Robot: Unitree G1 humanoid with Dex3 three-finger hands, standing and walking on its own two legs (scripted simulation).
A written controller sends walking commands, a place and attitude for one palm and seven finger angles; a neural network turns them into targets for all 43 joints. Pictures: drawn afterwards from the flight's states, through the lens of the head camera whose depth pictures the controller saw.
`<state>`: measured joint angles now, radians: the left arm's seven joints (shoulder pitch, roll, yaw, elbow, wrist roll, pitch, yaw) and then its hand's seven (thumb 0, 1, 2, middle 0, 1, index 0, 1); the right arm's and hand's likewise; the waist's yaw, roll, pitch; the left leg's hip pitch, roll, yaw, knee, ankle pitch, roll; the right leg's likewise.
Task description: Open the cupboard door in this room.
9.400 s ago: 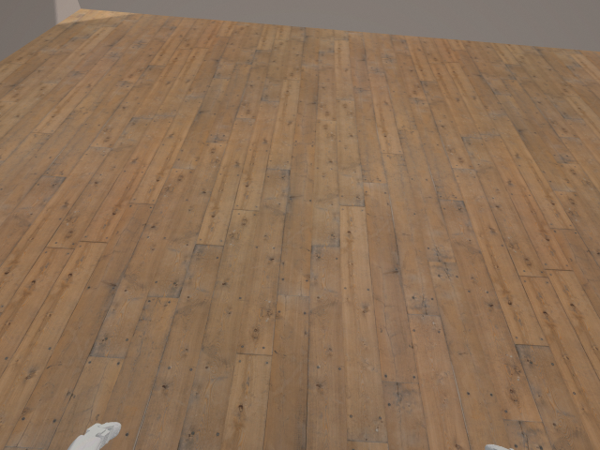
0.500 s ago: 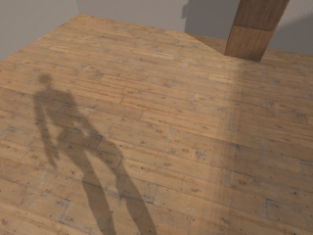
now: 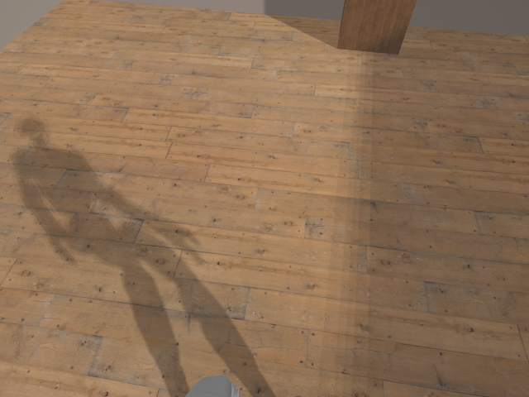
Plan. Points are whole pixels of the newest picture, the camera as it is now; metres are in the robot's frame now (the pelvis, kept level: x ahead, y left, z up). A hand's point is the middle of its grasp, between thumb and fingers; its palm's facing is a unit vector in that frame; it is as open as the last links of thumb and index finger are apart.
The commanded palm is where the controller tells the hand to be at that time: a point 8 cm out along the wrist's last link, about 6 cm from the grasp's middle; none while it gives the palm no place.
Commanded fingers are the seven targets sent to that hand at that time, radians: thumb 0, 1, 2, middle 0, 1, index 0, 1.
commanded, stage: turn or walk to find it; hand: left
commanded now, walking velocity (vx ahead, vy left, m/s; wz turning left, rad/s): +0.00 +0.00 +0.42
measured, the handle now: out of the picture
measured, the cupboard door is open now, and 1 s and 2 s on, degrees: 0 0 0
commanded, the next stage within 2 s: stand and wait in 0.42 s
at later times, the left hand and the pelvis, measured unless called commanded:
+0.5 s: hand out of the picture +0.05 +0.24 -0.16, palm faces +0.11 -0.95 -0.29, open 7.4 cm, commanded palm none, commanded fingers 0.00 0.90 0.90 -0.20 -0.30 -0.20 -0.30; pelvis +0.00 +0.02 +0.00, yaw +7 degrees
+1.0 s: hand out of the picture -0.06 +0.19 -0.19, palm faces +0.29 -0.94 -0.17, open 7.4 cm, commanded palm none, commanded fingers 0.00 0.90 0.90 -0.20 -0.30 -0.20 -0.30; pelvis -0.02 +0.02 -0.01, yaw +14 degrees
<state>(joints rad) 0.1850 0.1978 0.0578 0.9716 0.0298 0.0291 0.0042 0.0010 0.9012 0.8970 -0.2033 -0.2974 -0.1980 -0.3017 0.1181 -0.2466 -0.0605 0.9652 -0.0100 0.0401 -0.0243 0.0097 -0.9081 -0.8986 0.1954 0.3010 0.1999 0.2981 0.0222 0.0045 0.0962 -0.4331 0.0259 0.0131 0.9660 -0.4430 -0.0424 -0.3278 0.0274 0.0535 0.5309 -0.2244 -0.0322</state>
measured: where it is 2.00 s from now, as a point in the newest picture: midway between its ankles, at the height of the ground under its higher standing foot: outside the picture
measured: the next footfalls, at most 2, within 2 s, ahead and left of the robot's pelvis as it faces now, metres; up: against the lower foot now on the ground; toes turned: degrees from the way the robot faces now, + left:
left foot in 0.14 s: +0.02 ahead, +0.14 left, +0.00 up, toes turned +1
right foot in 0.52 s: +0.02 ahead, -0.09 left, +0.00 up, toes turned +5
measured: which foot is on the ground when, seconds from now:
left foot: up 0.00-0.12, down 0.14-0.54, up 0.56-0.92, down 0.94-1.00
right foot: down 0.00-0.16, up 0.18-0.50, down 0.52-0.96, up 0.98-1.00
